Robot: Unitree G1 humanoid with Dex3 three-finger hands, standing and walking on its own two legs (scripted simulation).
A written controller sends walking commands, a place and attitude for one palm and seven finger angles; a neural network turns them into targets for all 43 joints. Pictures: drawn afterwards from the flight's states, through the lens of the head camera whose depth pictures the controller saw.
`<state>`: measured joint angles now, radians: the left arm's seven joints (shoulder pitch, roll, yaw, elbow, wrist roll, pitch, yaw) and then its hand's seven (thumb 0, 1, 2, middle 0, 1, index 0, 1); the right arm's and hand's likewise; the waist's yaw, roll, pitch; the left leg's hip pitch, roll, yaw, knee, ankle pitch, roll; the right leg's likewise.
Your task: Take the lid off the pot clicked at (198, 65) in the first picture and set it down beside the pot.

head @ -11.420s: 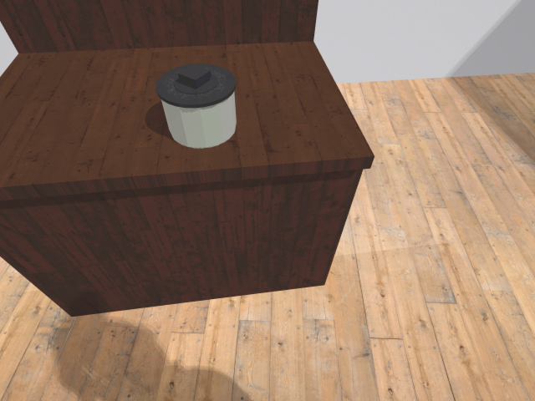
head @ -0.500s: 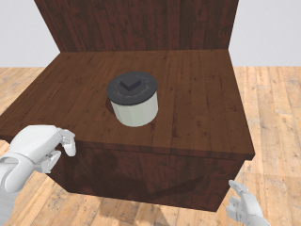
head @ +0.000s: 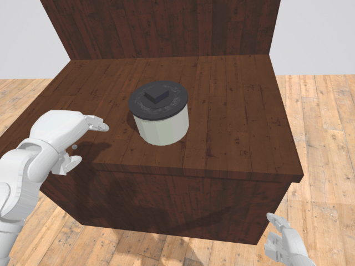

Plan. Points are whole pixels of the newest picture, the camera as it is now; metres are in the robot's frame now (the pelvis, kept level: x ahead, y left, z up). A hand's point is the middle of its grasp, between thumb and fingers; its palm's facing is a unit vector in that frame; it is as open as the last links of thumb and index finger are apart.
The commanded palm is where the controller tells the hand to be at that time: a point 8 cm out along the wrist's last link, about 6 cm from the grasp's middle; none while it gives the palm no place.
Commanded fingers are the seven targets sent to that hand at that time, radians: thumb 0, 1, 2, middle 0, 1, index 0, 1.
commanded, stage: reach forward and open the fingers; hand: left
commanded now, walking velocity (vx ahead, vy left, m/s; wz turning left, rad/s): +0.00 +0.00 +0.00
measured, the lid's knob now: (156, 93) +0.54 +0.12 +0.10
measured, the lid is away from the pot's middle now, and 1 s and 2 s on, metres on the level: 0.00 0.00 0.00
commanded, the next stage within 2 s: move the open hand above the knob in 0.02 s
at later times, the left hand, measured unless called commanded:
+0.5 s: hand (100, 122) +0.36 +0.21 +0.17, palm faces -0.14 -0.06 -0.99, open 10.0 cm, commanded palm +0.33 +0.21 +0.24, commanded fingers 0.00 -0.31 1.50 -0.85 -0.08 -0.85 -0.08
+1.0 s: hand (116, 95) +0.43 +0.18 +0.19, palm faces -0.13 -0.04 -0.99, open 10.0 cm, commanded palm +0.40 +0.17 +0.24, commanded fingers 0.00 -0.31 1.50 -0.85 -0.08 -0.85 -0.08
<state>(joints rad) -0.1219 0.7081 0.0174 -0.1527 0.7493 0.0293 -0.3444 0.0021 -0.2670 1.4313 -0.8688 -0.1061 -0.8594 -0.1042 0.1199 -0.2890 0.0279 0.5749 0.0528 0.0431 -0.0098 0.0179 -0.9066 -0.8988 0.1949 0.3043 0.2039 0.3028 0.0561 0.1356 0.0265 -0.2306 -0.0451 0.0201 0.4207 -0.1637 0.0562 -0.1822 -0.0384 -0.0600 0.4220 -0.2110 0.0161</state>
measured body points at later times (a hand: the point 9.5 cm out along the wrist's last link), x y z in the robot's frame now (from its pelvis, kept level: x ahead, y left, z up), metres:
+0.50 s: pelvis +0.02 +0.00 +0.00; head +0.03 -0.06 +0.44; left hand +0.36 +0.21 +0.22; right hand +0.23 -0.22 -0.10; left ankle +0.04 +0.08 -0.74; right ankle +0.01 -0.13 -0.74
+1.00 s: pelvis +0.02 -0.02 +0.00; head +0.04 -0.07 +0.44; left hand +0.43 +0.18 +0.24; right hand +0.21 -0.25 -0.11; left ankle +0.04 +0.08 -0.74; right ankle +0.01 -0.13 -0.74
